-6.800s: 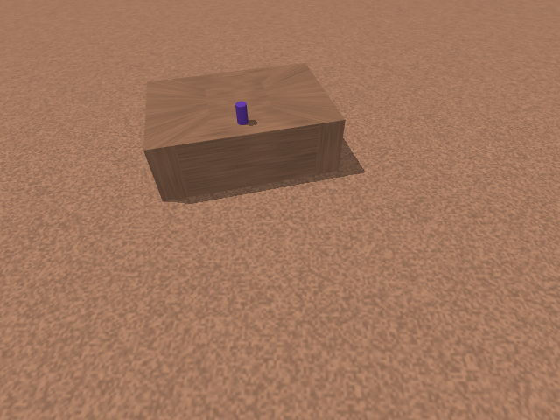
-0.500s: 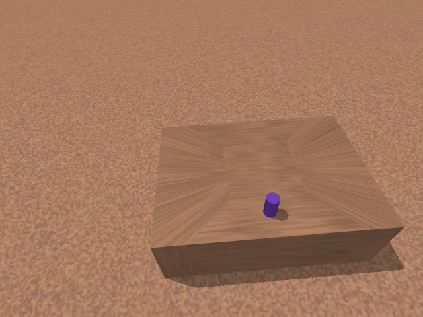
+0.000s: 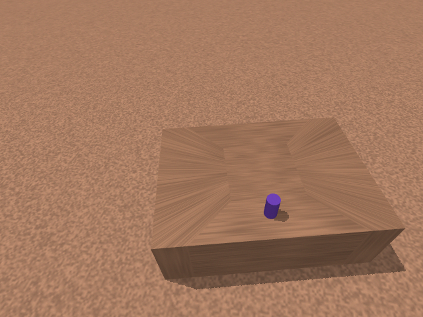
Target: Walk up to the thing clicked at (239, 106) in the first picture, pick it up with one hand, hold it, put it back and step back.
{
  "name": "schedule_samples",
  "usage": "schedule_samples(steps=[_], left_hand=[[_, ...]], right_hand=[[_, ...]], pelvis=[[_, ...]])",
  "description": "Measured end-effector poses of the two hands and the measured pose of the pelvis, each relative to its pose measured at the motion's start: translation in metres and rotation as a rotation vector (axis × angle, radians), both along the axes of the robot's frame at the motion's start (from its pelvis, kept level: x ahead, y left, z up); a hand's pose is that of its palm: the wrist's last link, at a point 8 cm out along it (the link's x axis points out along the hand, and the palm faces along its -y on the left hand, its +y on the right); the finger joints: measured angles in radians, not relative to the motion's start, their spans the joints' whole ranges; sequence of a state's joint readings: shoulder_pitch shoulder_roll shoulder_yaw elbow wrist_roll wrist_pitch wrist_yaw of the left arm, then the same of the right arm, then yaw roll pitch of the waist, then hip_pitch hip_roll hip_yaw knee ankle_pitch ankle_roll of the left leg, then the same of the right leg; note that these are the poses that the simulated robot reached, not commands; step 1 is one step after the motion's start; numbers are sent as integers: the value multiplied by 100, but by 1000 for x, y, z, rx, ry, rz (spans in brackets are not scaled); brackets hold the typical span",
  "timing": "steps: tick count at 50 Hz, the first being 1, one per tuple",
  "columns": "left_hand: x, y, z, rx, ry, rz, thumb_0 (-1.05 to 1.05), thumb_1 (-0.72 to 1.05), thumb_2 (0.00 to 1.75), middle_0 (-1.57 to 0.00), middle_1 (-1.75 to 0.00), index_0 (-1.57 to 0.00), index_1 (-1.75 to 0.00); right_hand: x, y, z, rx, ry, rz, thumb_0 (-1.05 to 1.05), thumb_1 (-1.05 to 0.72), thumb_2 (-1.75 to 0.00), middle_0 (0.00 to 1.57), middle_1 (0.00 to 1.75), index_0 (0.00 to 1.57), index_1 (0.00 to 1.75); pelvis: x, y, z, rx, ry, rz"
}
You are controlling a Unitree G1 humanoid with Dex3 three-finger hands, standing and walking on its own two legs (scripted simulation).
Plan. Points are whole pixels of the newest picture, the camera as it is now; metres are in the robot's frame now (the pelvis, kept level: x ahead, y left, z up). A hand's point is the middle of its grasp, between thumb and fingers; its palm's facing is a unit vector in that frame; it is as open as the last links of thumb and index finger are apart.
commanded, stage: stand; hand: right
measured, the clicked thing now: (271, 206) +0.62 -0.19 -0.40
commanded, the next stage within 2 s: walk up in 0.70 s
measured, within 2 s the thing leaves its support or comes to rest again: neither
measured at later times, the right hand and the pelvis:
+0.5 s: hand out of the picture +0.07 -0.25 -0.16, palm faces -0.02 +0.95 -0.33, open 7.3 cm; pelvis +0.00 +0.00 +0.00, yaw +0 degrees
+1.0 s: hand out of the picture +0.06 -0.31 -0.18, palm faces -0.03 +0.92 -0.39, open 7.4 cm; pelvis +0.05 -0.03 -0.03, yaw +1 degrees
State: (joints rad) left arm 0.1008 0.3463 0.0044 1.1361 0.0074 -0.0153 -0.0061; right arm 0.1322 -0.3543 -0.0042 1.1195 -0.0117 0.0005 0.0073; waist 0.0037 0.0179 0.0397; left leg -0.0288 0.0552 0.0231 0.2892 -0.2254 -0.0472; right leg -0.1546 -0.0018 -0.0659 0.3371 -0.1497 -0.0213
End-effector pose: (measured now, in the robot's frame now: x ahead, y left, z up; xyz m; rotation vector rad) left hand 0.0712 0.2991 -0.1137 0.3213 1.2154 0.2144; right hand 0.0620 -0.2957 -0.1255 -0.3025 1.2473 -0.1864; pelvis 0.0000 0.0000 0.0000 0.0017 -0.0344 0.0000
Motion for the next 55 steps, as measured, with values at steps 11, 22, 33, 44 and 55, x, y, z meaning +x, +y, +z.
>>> schedule_samples(steps=[11, 22, 33, 44, 55], left_hand=[[-2, 0, -1, -1, 14, 1, 0, 90, 90, -20, -30, -20, -30], [1, 0, -1, -2, 6, -2, 0, 90, 90, -20, -30, -20, -30], [2, 1, -1, -2, 5, -2, 0, 90, 90, -20, -30, -20, -30], [11, 13, -11, -11, -11, 32, 0, 90, 90, -20, -30, -20, -30], [57, -21, 5, 26, -73, 42, 0, 91, 90, -20, -30, -20, -30]], right_hand=[[-4, 0, -1, -2, 16, -5, 1, -91, -90, 20, 30, 21, 30], [-1, 1, -1, 1, 10, -5, 1, -91, -90, 20, 30, 21, 30], [1, 2, 0, -2, 5, -1, 1, -91, -90, 20, 30, 21, 30], [-5, -17, -2, -41, -11, -2, 0, -90, -90, 20, 30, 21, 30], [46, -69, 0, -72, 41, 4, 1, -91, -90, 20, 30, 21, 30]], pelvis=[[1, 1, 0, 0, 2, -1], [2, 1, 0, 0, 0, -2], [3, 2, 0, -1, 2, -3], [25, -6, -15, 21, 4, -1], [82, -44, -14, 13, -26, 27]])
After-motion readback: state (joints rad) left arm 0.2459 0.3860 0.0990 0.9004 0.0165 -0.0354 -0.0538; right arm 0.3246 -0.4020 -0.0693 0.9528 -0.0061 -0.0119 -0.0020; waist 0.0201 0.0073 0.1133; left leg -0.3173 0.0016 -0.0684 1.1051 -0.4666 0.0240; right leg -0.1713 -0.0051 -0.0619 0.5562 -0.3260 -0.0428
